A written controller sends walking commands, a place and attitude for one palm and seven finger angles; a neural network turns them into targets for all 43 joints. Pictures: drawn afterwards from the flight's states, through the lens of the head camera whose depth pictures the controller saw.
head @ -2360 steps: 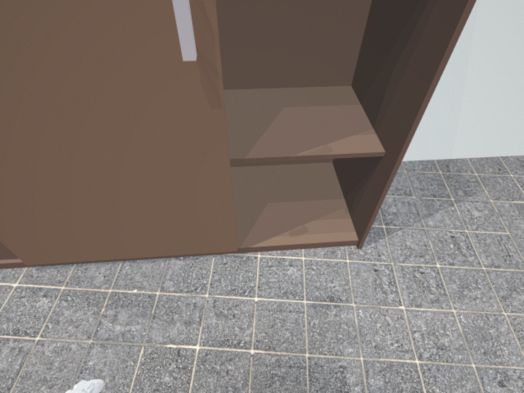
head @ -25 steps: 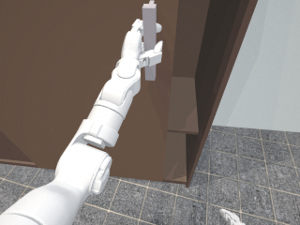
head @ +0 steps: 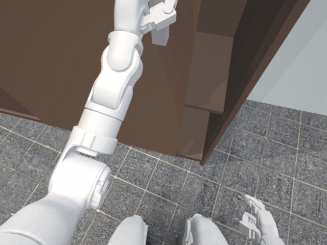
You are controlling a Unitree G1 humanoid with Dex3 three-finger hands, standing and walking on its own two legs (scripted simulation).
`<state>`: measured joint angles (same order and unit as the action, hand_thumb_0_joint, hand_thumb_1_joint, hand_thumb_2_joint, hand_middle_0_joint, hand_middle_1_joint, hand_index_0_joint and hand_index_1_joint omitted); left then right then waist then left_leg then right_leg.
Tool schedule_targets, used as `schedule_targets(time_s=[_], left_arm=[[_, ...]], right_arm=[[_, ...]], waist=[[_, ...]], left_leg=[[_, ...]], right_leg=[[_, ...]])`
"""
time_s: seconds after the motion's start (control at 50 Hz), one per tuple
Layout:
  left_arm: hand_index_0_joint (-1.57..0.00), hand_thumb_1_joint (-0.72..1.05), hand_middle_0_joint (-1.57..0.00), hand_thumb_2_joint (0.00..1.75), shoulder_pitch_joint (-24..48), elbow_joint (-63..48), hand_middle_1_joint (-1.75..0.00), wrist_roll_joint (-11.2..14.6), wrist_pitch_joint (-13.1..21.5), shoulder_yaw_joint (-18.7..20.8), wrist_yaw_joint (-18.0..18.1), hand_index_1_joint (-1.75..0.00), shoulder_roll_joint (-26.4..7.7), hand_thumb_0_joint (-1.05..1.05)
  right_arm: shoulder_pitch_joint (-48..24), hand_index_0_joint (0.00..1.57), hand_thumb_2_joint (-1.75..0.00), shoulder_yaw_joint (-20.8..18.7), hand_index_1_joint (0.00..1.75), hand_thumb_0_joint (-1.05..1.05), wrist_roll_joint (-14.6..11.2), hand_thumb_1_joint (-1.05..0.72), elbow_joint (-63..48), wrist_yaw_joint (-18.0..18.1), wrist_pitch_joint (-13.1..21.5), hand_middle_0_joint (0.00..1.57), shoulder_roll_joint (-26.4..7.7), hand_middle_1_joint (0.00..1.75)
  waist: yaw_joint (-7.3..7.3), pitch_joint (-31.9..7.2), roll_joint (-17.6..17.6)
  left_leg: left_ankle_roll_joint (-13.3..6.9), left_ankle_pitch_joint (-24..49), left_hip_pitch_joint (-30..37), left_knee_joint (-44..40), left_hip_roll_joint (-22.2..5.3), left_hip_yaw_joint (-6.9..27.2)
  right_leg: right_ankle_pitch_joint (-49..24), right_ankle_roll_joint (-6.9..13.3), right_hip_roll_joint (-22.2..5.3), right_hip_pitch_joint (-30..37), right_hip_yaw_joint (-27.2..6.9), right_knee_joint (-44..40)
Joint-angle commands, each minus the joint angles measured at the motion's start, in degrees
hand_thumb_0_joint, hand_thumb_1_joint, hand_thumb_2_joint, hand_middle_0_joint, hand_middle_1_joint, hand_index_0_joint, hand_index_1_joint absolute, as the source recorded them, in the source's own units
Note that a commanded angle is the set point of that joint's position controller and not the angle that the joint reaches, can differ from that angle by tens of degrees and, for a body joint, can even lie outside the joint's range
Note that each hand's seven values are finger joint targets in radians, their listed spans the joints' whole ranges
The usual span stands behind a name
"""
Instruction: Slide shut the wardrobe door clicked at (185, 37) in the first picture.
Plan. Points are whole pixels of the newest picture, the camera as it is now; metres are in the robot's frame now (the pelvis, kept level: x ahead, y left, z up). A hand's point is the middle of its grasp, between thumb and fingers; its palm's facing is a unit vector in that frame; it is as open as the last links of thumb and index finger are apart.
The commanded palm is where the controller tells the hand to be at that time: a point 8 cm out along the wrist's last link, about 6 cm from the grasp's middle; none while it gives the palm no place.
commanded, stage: step sideways, sliding the door along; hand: left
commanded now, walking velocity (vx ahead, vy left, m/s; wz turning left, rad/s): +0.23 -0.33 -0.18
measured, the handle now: out of the picture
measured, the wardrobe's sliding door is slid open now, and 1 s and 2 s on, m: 0.15 0.01 0.00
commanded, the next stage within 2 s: stop walking and hold the door there in 1.26 s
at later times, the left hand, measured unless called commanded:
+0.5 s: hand (183, 6) +0.47 +0.04 +0.25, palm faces +0.30 -0.95 -0.11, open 6.8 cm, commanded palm +0.42 -0.01 +0.26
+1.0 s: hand (265, 20) +0.45 -0.08 +0.25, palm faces +0.15 -0.99 -0.04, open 7.0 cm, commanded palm +0.41 -0.15 +0.26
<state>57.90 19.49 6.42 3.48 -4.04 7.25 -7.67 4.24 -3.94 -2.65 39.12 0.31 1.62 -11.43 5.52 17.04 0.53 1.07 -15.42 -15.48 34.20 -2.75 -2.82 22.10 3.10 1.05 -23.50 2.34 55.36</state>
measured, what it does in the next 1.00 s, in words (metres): steps to the right: right foot, then left foot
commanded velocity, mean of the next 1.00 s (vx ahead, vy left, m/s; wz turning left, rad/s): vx -0.10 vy -0.01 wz -0.23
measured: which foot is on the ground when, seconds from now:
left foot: down 0.00-0.28, up 0.30-0.40, down 0.42-1.00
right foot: up 0.00-0.26, down 0.28-1.00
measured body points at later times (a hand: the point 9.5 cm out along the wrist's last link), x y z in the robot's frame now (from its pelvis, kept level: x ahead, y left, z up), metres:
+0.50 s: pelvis +0.05 -0.15 +0.00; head +0.16 -0.14 +0.43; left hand +0.44 +0.09 +0.26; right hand +0.29 -0.34 -0.12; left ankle +0.06 +0.03 -0.72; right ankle +0.08 -0.28 -0.70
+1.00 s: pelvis +0.11 -0.19 -0.01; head +0.19 -0.21 +0.43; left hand +0.43 -0.03 +0.25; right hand +0.37 -0.33 -0.10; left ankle +0.06 -0.01 -0.72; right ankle +0.11 -0.29 -0.72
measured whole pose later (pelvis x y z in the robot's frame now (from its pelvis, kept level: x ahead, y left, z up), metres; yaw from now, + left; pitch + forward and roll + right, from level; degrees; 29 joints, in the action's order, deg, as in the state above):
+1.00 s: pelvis +0.11 -0.19 -0.01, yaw +2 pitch -2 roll +0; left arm 27.8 -18.3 1.2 -3.5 -4.5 9.5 -1.8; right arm 1.9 -0.7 -3.0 30.0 -4.0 6.9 -10.7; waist 10.2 13.1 -4.6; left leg 4.7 -22.6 -12.6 39.4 -10.1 -6.2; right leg 21.5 1.3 -0.2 -17.1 3.2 41.3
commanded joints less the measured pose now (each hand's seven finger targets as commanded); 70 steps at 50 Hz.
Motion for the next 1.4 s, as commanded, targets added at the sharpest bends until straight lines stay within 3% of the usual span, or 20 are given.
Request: schedule_targets(time_s=[0.0, 0.2, 0.24, 0.3, 0.36, 0.4, 0.5, 0.58, 0.62, 0.66, 0.7, 0.74, 0.78, 0.92, 1.0, 1.06, 1.12, 1.34, 1.36, 1.38], left_arm=[[-0.45, 0.90, -0.45, 0.90, 39.54, -22.57, -1.40, -1.91, 8.38, -10.95, -6.37, -1.40, 7.07, 0.00], [-0.45, 0.90, -0.45, 0.90, 32.24, -22.40, -1.40, -1.85, 7.03, -10.05, -7.14, -1.40, 5.95, 0.00], [-0.45, 0.90, -0.45, 0.90, 29.62, -23.76, -1.40, -2.61, 6.95, -8.26, -6.76, -1.40, 3.50, 0.00], [-0.45, 0.90, -0.45, 0.90, 24.45, -27.83, -1.40, -3.48, 5.63, -4.28, -5.73, -1.40, -3.17, 0.00], [-0.45, 0.90, -0.45, 0.90, 23.06, -38.01, -1.40, -2.45, 5.39, -9.53, -5.22, -1.40, 2.34, 0.00], [-0.45, 0.90, -0.45, 0.90, 20.98, -39.76, -1.40, -1.31, 5.87, -11.21, -5.21, -1.40, 4.93, 0.00], [-0.45, 0.90, -0.45, 0.90, 18.97, -41.54, -1.40, -1.59, 5.04, -12.57, -5.34, -1.40, 5.87, 0.00], [-0.45, 0.90, -0.45, 0.90, 13.63, -43.89, -1.40, -3.31, 5.18, -12.03, -5.59, -1.40, 4.07, 0.00], [-0.45, 0.90, -0.45, 0.90, 9.05, -44.87, -1.40, -4.01, 4.77, -11.22, -4.74, -1.40, 2.21, 0.00], [-0.45, 0.90, -0.45, 0.90, 5.34, -51.12, -1.40, -3.43, 4.47, -14.38, -4.72, -1.40, 5.20, 0.00], [-0.45, 0.90, -0.45, 0.90, 5.31, -56.19, -1.40, -3.19, 4.80, -17.53, -4.48, -1.40, 8.02, 0.00], [-0.45, 0.90, -0.45, 0.90, 2.07, -56.46, -1.40, -2.75, 5.23, -19.55, -5.66, -1.40, 10.44, 0.00], [-0.45, 0.90, -0.45, 0.90, 2.93, -59.02, -1.40, -2.84, 6.87, -21.76, -6.17, -1.40, 12.56, 0.00], [-0.45, 0.90, -0.45, 0.90, -1.02, -59.51, -1.40, -4.16, 5.88, -27.26, -6.02, -1.40, 16.77, 0.00], [-0.45, 0.90, -0.45, 0.90, -5.31, -62.45, -1.40, -5.16, 4.90, -26.95, -4.65, -1.40, 15.16, 0.00], [-0.45, 0.90, -0.45, 0.90, -7.17, -67.42, -1.40, -4.95, 6.62, -27.78, -5.77, -1.40, 16.01, 0.00], [-0.45, 0.90, -0.45, 0.90, -8.28, -69.10, -1.40, -4.87, 10.14, -28.72, -6.93, -1.40, 16.97, 0.00], [-0.45, 0.90, -0.45, 0.90, -11.62, -63.49, -1.40, -4.99, 8.06, -19.20, -5.59, -1.40, 9.53, 0.00], [-0.45, 0.90, -0.45, 0.90, -23.76, -44.52, -1.40, -5.83, 6.28, 18.45, -1.78, -1.40, -22.51, 0.00], [-0.45, 0.90, -0.45, 0.90, -26.24, -48.80, -1.40, -5.25, 5.24, 13.49, -2.36, -1.40, -17.69, 0.00]], right_arm=[[-4.27, 0.20, -0.90, -2.42, 0.30, 0.00, -0.41, -0.90, -8.83, -2.03, 0.69, 0.20, -6.99, 0.30], [-4.36, 0.20, -0.90, -1.63, 0.30, 0.00, -1.55, -0.90, -11.42, -1.13, 2.60, 0.20, -6.78, 0.30], [-4.58, 0.20, -0.90, -0.99, 0.30, 0.00, -1.81, -0.90, -11.29, -1.06, 3.35, 0.20, -5.64, 0.30], [-6.52, 0.20, -0.90, -1.11, 0.30, 0.00, -1.44, -0.90, -10.19, 1.05, 3.72, 0.20, -4.07, 0.30], [-6.42, 0.20, -0.90, 0.32, 0.30, 0.00, -0.82, -0.90, -8.59, 2.26, 5.86, 0.20, -3.66, 0.30], [-7.32, 0.20, -0.90, -1.51, 0.30, 0.00, -0.70, -0.90, -11.05, 0.78, 5.81, 0.20, -6.93, 0.30], [-5.42, 0.20, -0.90, -1.05, 0.30, 0.00, -1.88, -0.90, -12.00, -2.23, 8.31, 0.20, -6.03, 0.30], [-5.03, 0.20, -0.90, -0.56, 0.30, 0.00, -1.82, -0.90, -13.24, -1.73, 9.89, 0.20, -6.36, 0.30], [-4.30, 0.20, -0.90, -1.17, 0.30, 0.00, -1.69, -0.90, -12.68, -1.37, 8.90, 0.20, -5.58, 0.30], [-4.62, 0.20, -0.90, -0.66, 0.30, 0.00, -1.89, -0.90, -12.41, -0.65, 7.99, 0.20, -4.17, 0.30], [-6.00, 0.20, -0.90, -0.05, 0.30, 0.00, -1.37, -0.90, -12.28, -0.32, 7.79, 0.20, -3.89, 0.30], [-6.10, 0.20, -0.90, -1.59, 0.30, 0.00, -1.10, -0.90, -14.62, -1.94, 6.79, 0.20, -6.69, 0.30], [-5.53, 0.20, -0.90, -0.83, 0.30, 0.00, -0.95, -0.90, -17.25, -3.18, 7.49, 0.20, -5.04, 0.30], [-6.84, 0.20, -0.90, 1.24, 0.30, 0.00, -0.57, -0.90, -17.60, -3.85, 8.29, 0.20, -4.90, 0.30], [-7.75, 0.20, -0.90, -0.23, 0.30, 0.00, -0.61, -0.90, -16.35, -2.77, 6.06, 0.20, -4.17, 0.30], [-6.87, 0.20, -0.90, -0.18, 0.30, 0.00, 0.03, -0.90, -15.91, -2.58, 5.31, 0.20, -3.78, 0.30], [-7.01, 0.20, -0.90, -0.16, 0.30, 0.00, 0.09, -0.90, -20.93, -4.90, 5.14, 0.20, -4.70, 0.30], [-7.17, 0.20, -0.90, 0.50, 0.30, 0.00, -0.57, -0.90, -20.12, -5.22, 6.00, 0.20, -5.02, 0.30], [-3.50, 0.20, -0.90, -1.71, 0.30, 0.00, -0.58, -0.90, -14.43, -3.23, 3.67, 0.20, -6.81, 0.30], [-4.27, 0.20, -0.90, -1.05, 0.30, 0.00, 0.23, -0.90, -15.59, -2.82, 2.28, 0.20, -7.17, 0.30]], waist=[[-9.17, -35.75, -5.34], [-8.04, -33.77, -19.47], [-6.80, -34.09, -11.44], [-5.73, -35.14, 22.86], [-7.83, -38.09, 10.55], [-6.18, -42.53, -10.89], [-7.56, -36.30, -17.21], [-7.06, -33.65, -7.07], [-7.13, -34.14, 12.87], [-5.73, -35.71, 12.02], [-7.73, -40.13, 6.11], [-6.17, -42.79, -4.51], [-6.18, -39.72, -11.71], [-6.65, -30.72, -7.28], [-6.59, -33.23, 15.84], [-7.45, -39.98, 11.80], [-6.41, -40.32, -9.69], [-6.85, -28.55, -11.76], [-6.23, -28.76, -10.59], [-4.99, -28.28, -10.20]], left_leg=[[-15.42, 38.82, 33.68, -3.57, -25.90, 20.08], [-5.52, 37.25, 22.98, 1.10, -14.02, -2.38], [-4.55, 31.75, 19.94, 12.12, -9.37, -3.39], [0.61, -16.71, -7.73, 24.07, 0.91, 1.00], [-1.86, -1.13, 2.92, -5.44, -1.79, -0.28], [-7.89, 47.86, 29.71, -6.35, -18.27, 9.12], [-8.21, 44.88, 27.14, -1.87, -17.09, -0.38], [-2.79, 31.51, 20.74, 8.80, -9.90, -5.76], [0.50, 5.47, 2.38, 13.84, -2.04, -3.88], [-0.75, -13.98, -6.34, 11.99, -0.94, 1.42], [-1.98, 10.84, 7.97, -5.35, -4.02, -1.47], [-7.52, 48.79, 30.31, -4.04, -16.65, 3.59], [-9.89, 53.22, 32.56, -4.10, -18.56, 0.88], [-5.97, 35.47, 20.31, 5.58, -14.40, -5.72], [-0.69, -4.41, -1.74, 12.76, -1.80, -1.54], [-2.36, 12.83, 12.45, -4.86, -6.06, -2.07], [-9.60, 67.09, 38.56, -3.49, -22.60, 4.52], [-5.51, 51.77, 24.14, 3.66, -21.54, -4.77], [-3.67, 47.42, 23.48, 2.54, -20.91, -6.37], [-2.88, 43.35, 17.67, 7.12, -18.50, -5.63]], right_leg=[[5.91, -1.16, -7.31, -16.48, -11.13, 10.13], [-7.70, -3.66, -0.80, 6.83, 4.55, -14.82], [-24.83, -3.66, -1.12, 15.57, 3.65, -28.83], [-70.22, 3.95, -16.23, 34.05, -17.68, -24.99], [-66.13, 1.63, -13.50, 28.89, -10.05, -14.15], [-15.18, -4.50, -4.33, 2.72, -0.85, -2.85], [-1.29, -3.12, -3.07, 2.56, -1.12, -7.89], [-34.39, -4.39, -3.45, 12.59, -0.06, -26.97], [-70.08, 0.80, -12.92, 25.24, -16.70, -24.26], [-80.01, 3.34, -16.69, 32.73, -20.77, -20.26], [-70.04, 0.05, -12.05, 25.14, -11.51, -12.93], [-20.23, -3.40, -3.88, 2.80, -4.42, -4.81], [3.50, -2.85, -2.67, -3.57, -2.87, -1.30], [-19.13, -3.52, -2.78, 6.11, 0.33, -18.86], [-83.71, 3.34, -14.45, 23.67, -20.84, -21.48], [-71.88, 0.49, -9.85, 18.73, -10.89, -13.23], [4.63, -1.98, -3.01, -10.49, -2.19, 1.53], [-11.13, -3.18, -1.56, 4.03, 3.38, -14.66], [-12.13, -4.38, 0.21, 4.70, 4.20, -17.43], [-27.50, -3.53, -1.62, 11.16, 2.18, -22.27]])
